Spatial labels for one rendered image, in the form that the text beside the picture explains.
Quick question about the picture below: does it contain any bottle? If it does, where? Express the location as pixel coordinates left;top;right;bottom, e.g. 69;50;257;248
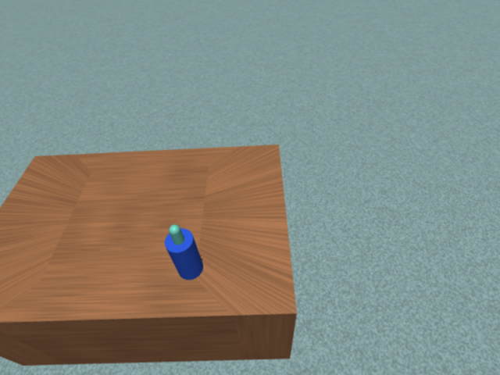
165;224;203;280

